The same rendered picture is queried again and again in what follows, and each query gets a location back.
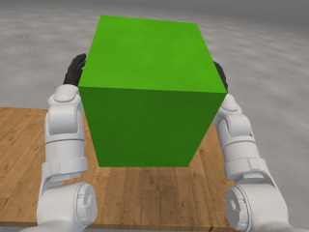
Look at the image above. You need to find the robot left forearm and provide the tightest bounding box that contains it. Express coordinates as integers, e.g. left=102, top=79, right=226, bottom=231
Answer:
left=36, top=84, right=88, bottom=223

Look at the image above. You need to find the robot left hand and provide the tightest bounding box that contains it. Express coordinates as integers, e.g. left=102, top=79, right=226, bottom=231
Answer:
left=63, top=53, right=87, bottom=87

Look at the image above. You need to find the left robot upper arm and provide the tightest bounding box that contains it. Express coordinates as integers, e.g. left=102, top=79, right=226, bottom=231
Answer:
left=18, top=182, right=98, bottom=232

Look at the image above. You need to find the carton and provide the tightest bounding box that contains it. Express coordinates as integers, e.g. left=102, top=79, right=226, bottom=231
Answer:
left=77, top=15, right=228, bottom=167

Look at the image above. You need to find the robot right forearm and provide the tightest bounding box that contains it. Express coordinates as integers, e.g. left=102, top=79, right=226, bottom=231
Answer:
left=211, top=94, right=289, bottom=219

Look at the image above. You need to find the right robot upper arm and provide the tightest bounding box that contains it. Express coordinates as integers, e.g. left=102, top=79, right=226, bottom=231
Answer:
left=225, top=184, right=309, bottom=232

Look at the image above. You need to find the robot right hand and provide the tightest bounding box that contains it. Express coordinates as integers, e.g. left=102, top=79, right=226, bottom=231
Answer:
left=213, top=61, right=228, bottom=93

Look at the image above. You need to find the table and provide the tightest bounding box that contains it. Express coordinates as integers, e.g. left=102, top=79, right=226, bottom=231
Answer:
left=0, top=106, right=241, bottom=232

